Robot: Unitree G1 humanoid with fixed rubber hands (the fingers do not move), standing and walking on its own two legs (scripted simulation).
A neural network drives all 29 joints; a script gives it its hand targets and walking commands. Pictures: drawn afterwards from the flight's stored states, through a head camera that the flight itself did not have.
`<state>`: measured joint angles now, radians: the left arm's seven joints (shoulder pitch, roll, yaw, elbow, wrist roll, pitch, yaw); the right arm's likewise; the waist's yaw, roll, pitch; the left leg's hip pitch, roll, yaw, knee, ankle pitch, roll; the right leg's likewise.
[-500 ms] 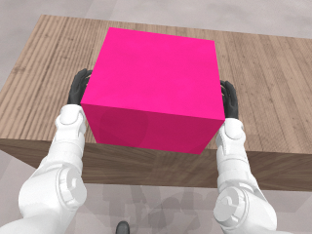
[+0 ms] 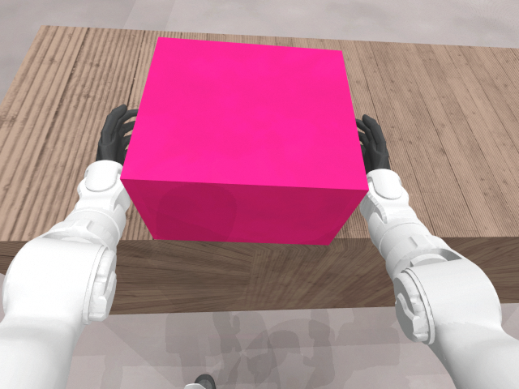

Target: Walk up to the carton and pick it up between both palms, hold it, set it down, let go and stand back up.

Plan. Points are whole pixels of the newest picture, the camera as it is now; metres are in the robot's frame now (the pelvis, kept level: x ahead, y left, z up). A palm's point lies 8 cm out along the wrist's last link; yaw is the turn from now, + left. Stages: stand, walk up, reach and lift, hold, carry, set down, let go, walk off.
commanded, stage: set down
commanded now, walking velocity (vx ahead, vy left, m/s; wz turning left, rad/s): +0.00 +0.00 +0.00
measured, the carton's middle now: (247, 145) +0.50 +0.04 +0.03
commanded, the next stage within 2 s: none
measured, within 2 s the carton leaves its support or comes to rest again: neither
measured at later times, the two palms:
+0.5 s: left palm (79, 142) +0.45 +0.28 +0.07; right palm (390, 147) +0.48 -0.18 +0.08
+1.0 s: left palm (23, 108) +0.43 +0.30 +0.16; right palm (428, 111) +0.46 -0.19 +0.17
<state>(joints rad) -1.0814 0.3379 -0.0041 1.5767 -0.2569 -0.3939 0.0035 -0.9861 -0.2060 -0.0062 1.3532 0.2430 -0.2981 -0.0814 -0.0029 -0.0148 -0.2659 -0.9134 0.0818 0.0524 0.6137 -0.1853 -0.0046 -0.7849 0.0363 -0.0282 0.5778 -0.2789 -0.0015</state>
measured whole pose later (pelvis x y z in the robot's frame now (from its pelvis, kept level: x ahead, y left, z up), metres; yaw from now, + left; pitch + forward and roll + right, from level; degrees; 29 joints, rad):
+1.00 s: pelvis -0.02 +0.00 +0.01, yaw +2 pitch +21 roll -3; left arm -1.16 0.53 -0.19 1.28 -0.41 -0.02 -0.04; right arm -1.12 -0.44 0.15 1.26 0.53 0.00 0.00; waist 0.00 -0.02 -0.21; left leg -0.76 0.06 0.02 0.50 -0.10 0.00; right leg -0.61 0.03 -0.06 0.46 -0.20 0.00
